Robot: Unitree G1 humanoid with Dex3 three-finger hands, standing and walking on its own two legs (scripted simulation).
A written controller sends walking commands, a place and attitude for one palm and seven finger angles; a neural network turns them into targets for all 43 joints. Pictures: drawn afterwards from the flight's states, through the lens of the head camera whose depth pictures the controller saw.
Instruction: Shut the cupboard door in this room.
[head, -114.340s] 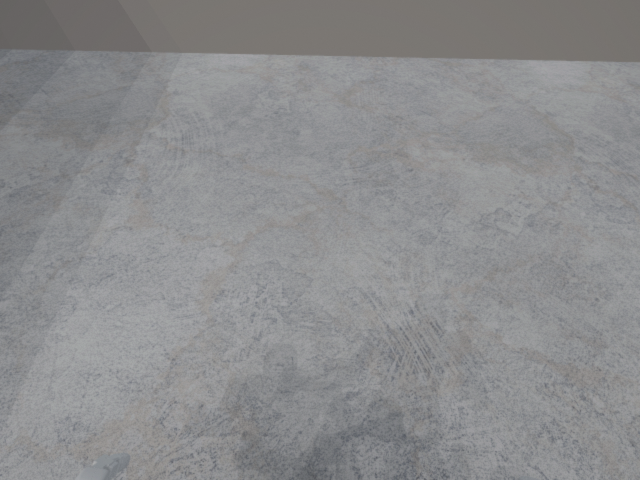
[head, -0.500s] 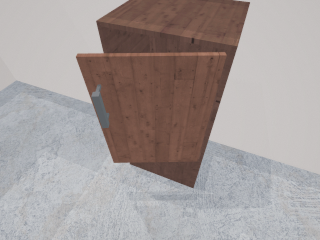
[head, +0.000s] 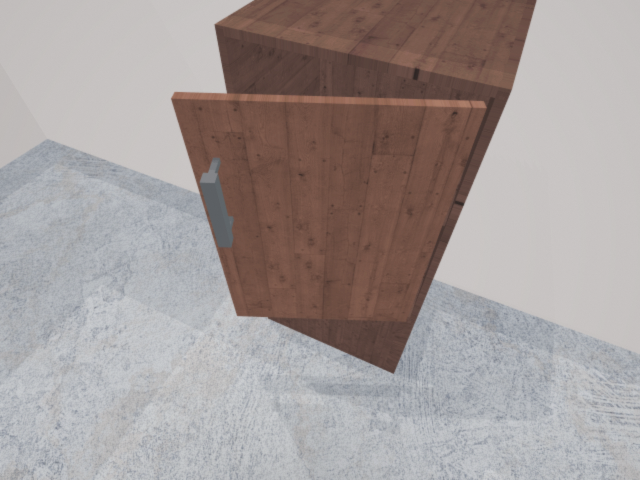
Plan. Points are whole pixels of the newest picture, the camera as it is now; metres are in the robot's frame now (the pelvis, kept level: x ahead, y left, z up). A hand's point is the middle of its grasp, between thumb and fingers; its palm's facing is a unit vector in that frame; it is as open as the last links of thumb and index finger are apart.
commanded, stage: look again from close up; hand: left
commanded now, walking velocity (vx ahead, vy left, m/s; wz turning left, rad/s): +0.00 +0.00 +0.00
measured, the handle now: (220, 204) +0.51 +0.20 +0.03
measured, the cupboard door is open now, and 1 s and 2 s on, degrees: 23 23 23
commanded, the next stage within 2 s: shuffle to correct the standing spot in 0.40 s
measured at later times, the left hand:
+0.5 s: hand out of the picture -0.03 +0.25 -0.17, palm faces -0.01 -0.97 -0.23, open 7.4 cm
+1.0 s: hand out of the picture -0.09 +0.22 -0.19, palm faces +0.00 -0.99 -0.11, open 7.4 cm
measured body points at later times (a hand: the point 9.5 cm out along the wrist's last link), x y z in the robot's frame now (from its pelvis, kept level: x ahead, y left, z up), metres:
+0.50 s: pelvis -0.05 +0.06 +0.00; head -0.04 +0.07 +0.45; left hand -0.03 +0.31 -0.15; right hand +0.02 -0.18 -0.14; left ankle +0.03 +0.14 -0.73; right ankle -0.04 -0.11 -0.73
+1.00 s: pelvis -0.07 +0.06 -0.01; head -0.07 +0.08 +0.44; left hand -0.09 +0.27 -0.18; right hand -0.09 -0.17 -0.15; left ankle -0.03 +0.14 -0.73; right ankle -0.05 -0.09 -0.69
